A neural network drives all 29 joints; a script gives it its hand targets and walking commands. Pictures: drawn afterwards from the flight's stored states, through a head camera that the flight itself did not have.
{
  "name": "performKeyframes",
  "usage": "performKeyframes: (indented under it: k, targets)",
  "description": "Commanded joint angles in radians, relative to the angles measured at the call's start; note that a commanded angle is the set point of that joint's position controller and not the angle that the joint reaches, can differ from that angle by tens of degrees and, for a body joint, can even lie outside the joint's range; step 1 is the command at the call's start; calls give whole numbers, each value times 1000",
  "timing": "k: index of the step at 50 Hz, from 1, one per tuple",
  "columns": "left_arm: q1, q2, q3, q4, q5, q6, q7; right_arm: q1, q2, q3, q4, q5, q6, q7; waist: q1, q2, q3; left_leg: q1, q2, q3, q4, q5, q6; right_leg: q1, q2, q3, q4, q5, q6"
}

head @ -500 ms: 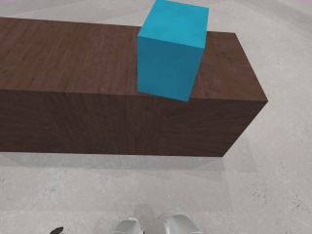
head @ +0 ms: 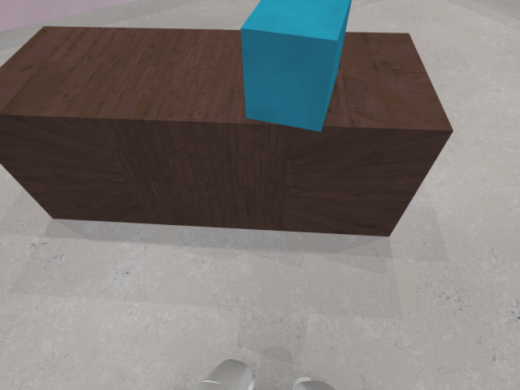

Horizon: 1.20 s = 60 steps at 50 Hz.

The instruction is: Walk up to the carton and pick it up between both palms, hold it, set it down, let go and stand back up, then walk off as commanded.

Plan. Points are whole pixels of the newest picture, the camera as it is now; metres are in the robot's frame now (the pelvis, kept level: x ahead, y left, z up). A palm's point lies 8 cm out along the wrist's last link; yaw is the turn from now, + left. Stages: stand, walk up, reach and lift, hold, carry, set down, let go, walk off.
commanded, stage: walk off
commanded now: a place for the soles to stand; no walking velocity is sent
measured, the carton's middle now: (298, 55) +0.99 -0.02 -0.01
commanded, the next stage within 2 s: none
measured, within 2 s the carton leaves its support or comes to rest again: neither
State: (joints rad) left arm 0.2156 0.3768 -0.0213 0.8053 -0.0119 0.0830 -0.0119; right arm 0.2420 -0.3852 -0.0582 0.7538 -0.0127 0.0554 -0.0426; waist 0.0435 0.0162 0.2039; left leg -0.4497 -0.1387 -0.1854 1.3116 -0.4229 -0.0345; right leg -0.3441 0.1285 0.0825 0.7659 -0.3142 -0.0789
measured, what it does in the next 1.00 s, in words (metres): walks ahead: left foot, then right foot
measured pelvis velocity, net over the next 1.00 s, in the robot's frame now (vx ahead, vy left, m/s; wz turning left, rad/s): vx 0.12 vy -0.05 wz -0.01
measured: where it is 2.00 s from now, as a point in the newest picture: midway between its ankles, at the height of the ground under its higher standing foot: outside the picture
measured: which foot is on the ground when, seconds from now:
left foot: up 0.00-0.08, down 0.10-0.50, up 0.52-0.88, down 0.90-1.00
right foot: down 0.00-0.12, up 0.14-0.46, down 0.48-1.00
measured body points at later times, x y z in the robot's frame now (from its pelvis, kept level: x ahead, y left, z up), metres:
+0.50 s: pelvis +0.03 -0.04 +0.00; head +0.07 -0.05 +0.45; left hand +0.13 +0.24 -0.12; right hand +0.04 -0.36 -0.11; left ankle -0.05 +0.10 -0.70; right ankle +0.06 -0.13 -0.71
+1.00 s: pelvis +0.12 -0.05 +0.01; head +0.18 -0.07 +0.45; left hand +0.19 +0.25 -0.10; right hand +0.29 -0.34 -0.11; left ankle +0.15 +0.08 -0.71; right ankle +0.06 -0.14 -0.69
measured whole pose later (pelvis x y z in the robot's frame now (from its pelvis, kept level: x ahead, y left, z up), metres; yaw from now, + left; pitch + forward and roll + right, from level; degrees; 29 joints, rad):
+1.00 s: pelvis +0.12 -0.05 +0.01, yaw -1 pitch -1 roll +1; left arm 0.25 0.35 -0.02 0.81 -0.01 -0.03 0.03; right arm 0.07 -0.38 -0.06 0.76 -0.01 0.00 -0.02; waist 0.03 0.04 0.16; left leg -0.36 -0.05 -0.09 0.70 -0.33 0.02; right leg -0.31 0.09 0.06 0.89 -0.44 0.01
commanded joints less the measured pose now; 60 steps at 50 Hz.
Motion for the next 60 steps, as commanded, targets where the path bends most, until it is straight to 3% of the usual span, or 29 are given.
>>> performKeyframes:
  k: [1,4,5,6,7,8,11,14,17,19,22,23,24,25,26,30,40,44,45,46,48,49,50,52,54,56,57,59,60]
  targets:
    - [-30,261,162,-143,61,-20,-12,152,-220,-88,15,37,-57,4,-25,-293,-208,129,105,151,-587,-256,37,89,-287,352,-478,-490,-98]
    - [19,229,151,-107,48,-5,-8,274,-190,-95,41,8,-74,1,-96,-133,-193,489,131,121,-946,-46,108,-168,-179,181,-203,-441,-9]
    - [52,162,140,-87,33,-8,1,232,-248,-106,16,-12,-77,-2,-106,118,-188,478,301,-238,-1029,-268,145,-317,-8,94,198,-367,58]
    - [11,183,148,-99,19,-17,7,121,-324,-111,-19,-26,-76,-5,-67,98,-50,252,466,-540,-1108,-465,153,-433,41,87,350,-170,97]
    - [-21,255,167,-104,26,-30,4,88,-328,-110,-31,-19,-86,-7,-79,45,13,96,501,-607,-1163,-553,170,-305,-13,167,354,-126,98]
    - [-11,271,171,-80,27,-44,3,52,-307,-101,-37,-23,-94,-7,-55,6,49,71,470,-549,-1162,-483,153,-250,-33,198,347,-82,95]
    - [125,262,165,-38,23,-55,-12,27,-261,-87,-48,-19,-108,5,0,110,-17,290,359,-279,-1047,-285,170,-314,-61,136,371,-34,105]
    - [23,256,159,-84,30,-85,-19,159,-269,-100,-48,-19,-114,23,-76,138,-14,356,367,-302,-1025,-228,238,-327,-84,98,293,-104,100]
    - [-5,256,150,-105,35,-109,-25,194,-290,-111,-42,-16,-112,35,-90,167,-54,418,377,-277,-989,-176,268,-296,-132,38,122,-166,90]
    - [-3,238,144,-94,34,-125,-27,181,-287,-105,-37,-14,-112,40,-77,181,-78,398,380,-206,-931,50,276,-211,-154,-10,-14,-172,74]
    - [173,227,157,-36,28,-155,-8,101,-230,-81,-43,-18,-101,44,56,66,-218,227,256,48,-584,451,164,258,-139,-35,-351,8,31]
    - [279,265,172,-7,33,-162,6,92,-166,-60,-52,-11,-105,41,113,-58,-301,85,179,126,-367,424,103,452,-181,92,-378,21,24]
    - [303,321,171,-18,40,-164,19,118,-122,-50,-56,2,-102,37,94,-231,-295,-120,28,118,-213,-47,39,542,-326,425,-397,101,4]
    - [259,326,160,-19,26,-161,21,148,-175,-49,-34,13,-93,30,51,-151,-286,-183,8,82,-201,-129,32,514,-423,644,-422,190,-48]
    - [226,317,150,-27,19,-156,28,119,-200,-44,-18,15,-97,21,43,-97,-269,-174,54,54,-194,-131,46,480,-444,654,-362,356,-93]
    - [162,215,117,-41,9,-165,41,85,-188,-51,-23,1,-88,21,7,-83,-221,-116,109,56,-232,-34,56,389,-332,385,-284,769,5]
    - [110,198,98,1,3,-149,63,-78,-172,-50,23,9,-59,9,2,-144,-242,-12,137,114,-560,52,47,396,-308,307,-240,1084,115]
    - [2,221,94,-32,-5,-142,71,-38,-195,-63,38,6,-67,8,-70,-118,-319,239,149,117,-738,291,93,256,-270,208,-100,1203,144]
    - [-23,231,96,-50,-12,-143,71,-9,-221,-75,34,-1,-69,6,-98,-46,-369,396,185,39,-721,610,145,125,-227,173,42,1131,167]
    - [-11,219,100,-56,-22,-145,72,20,-242,-81,24,-2,-71,-3,-119,5,-441,512,282,-98,-674,911,258,20,-168,121,214,905,194]
    - [4,199,103,-57,-19,-122,70,18,-219,-75,27,16,-74,-5,-111,80,-429,592,456,-301,-695,1182,421,-126,-9,46,430,-211,168]
    - [0,203,101,-55,-11,-111,65,-25,-215,-70,29,20,-78,-4,-89,98,-373,490,477,-318,-731,1073,408,-101,-28,90,434,-400,132]
    - [19,206,97,-54,-5,-106,57,-83,-214,-63,14,22,-78,-4,-59,56,-301,343,472,-296,-758,986,381,-43,-57,91,383,-396,106]
    - [40,196,109,-63,-7,-108,49,-144,-221,-58,-5,5,-73,3,-34,107,-152,215,425,-204,-768,953,303,-26,-105,52,227,-343,64]
    - [88,186,112,-49,-13,-111,47,-147,-231,-63,-16,2,-67,10,-12,152,-177,300,343,-106,-705,950,219,-7,-137,-6,-58,-183,46]
    - [102,173,121,-17,-8,-128,56,-143,-221,-70,-24,5,-53,20,1,96,-210,322,220,-8,-575,847,134,98,-151,-47,-349,186,62]
    - [110,214,129,-25,0,-135,61,-129,-206,-72,-40,15,-51,19,6,34,-236,193,170,8,-504,674,95,224,-192,55,-338,464,51]
    - [46,275,126,-75,17,-144,65,-37,-180,-63,-30,33,-35,8,-41,-126,-298,-80,-3,66,-252,-200,30,370,-448,387,-256,962,-79]
    - [73,300,135,-61,23,-140,68,-77,-211,-64,-36,27,-24,3,-9,-83,-270,-55,38,2,-164,-221,35,310,-477,447,-215,986,-125]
